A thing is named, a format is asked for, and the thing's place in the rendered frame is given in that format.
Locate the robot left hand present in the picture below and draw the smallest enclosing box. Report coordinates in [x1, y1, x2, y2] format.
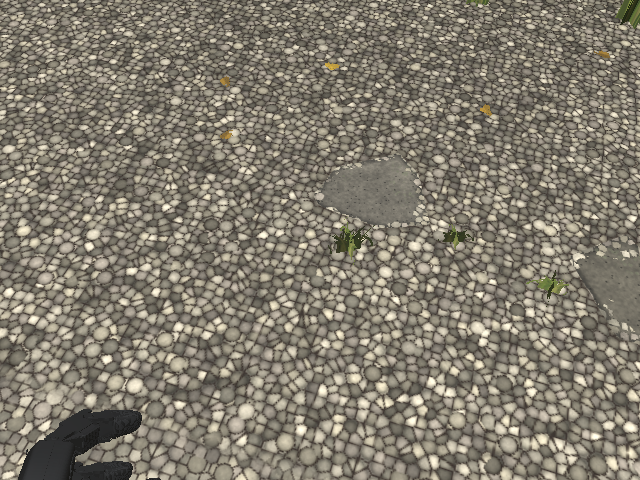
[18, 409, 161, 480]

